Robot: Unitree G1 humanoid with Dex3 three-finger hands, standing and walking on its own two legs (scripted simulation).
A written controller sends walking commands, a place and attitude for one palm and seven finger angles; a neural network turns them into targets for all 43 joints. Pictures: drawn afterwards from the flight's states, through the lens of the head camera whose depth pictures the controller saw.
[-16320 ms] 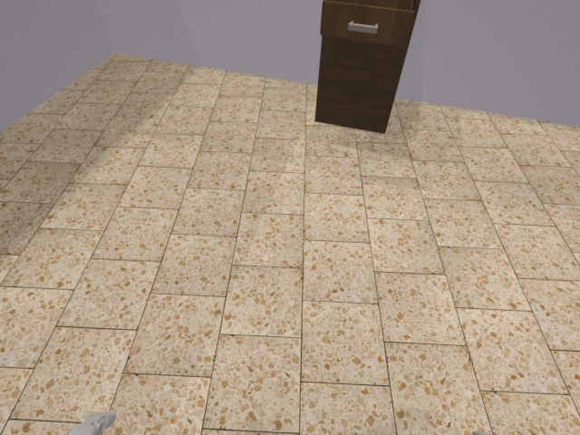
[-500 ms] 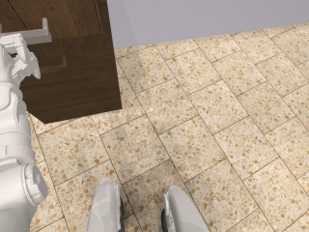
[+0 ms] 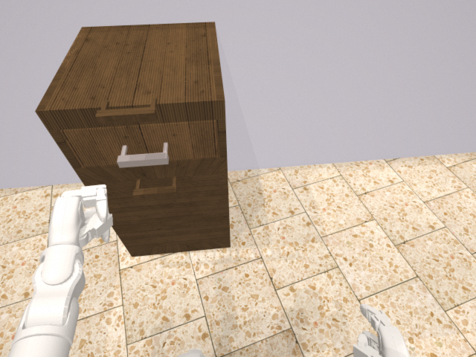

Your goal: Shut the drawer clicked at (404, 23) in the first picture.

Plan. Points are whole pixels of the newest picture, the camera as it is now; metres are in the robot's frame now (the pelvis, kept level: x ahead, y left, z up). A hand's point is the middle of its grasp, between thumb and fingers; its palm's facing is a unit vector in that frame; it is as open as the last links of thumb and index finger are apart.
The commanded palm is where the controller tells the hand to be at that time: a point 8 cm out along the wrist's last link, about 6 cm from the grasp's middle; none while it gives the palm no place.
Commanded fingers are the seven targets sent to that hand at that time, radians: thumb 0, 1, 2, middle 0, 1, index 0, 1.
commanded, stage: draw the hand back to the body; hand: left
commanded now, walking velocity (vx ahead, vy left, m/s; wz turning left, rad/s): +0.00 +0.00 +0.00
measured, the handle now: (144, 153) +0.60 +0.28 -0.07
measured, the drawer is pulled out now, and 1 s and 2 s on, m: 0.00 0.00 0.00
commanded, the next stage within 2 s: step back with the hand held close in 0.72 s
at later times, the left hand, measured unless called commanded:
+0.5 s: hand (36, 250) +0.21 +0.23 +0.19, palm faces +0.39 -0.84 -0.38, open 3.3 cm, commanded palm +0.15 +0.27 +0.21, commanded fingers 0.00 0.90 0.90 -1.40 -1.60 -1.40 -1.60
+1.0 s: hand (22, 247) +0.20 +0.23 +0.21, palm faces +0.36 -0.81 -0.47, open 3.3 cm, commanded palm +0.14 +0.27 +0.21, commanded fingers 0.00 0.90 0.90 -1.40 -1.60 -1.40 -1.60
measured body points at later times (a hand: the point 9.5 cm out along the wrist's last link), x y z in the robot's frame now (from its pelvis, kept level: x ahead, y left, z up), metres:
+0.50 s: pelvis +0.02 -0.01 +0.04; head +0.00 -0.04 +0.49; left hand +0.18 +0.27 +0.21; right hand +0.22 -0.22 -0.04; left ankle +0.05 +0.12 -0.70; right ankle -0.04 -0.13 -0.70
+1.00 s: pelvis +0.01 -0.01 +0.04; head +0.01 -0.03 +0.49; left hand +0.18 +0.27 +0.23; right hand +0.21 -0.24 -0.04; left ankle +0.05 +0.12 -0.70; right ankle -0.04 -0.13 -0.70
